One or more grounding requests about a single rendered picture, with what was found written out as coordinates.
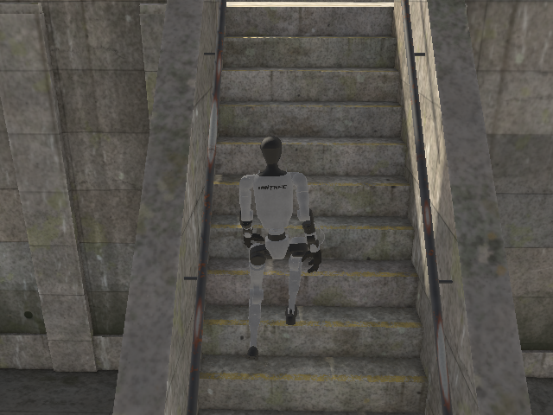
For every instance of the robot right hand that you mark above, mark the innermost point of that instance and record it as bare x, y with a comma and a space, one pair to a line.
315, 262

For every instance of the robot left hand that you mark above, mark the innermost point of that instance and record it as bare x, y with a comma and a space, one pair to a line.
255, 237

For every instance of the robot right upper arm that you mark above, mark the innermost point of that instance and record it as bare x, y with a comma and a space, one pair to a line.
300, 181

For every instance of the humanoid robot head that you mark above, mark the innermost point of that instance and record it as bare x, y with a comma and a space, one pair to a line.
271, 148

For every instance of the robot left upper arm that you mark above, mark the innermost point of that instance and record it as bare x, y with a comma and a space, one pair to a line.
246, 183

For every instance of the left robot foot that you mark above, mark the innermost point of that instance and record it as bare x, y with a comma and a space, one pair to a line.
252, 354

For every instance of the robot right forearm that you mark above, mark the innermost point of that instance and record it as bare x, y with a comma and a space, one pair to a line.
310, 233

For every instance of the robot left forearm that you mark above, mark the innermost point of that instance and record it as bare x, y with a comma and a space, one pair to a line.
246, 226

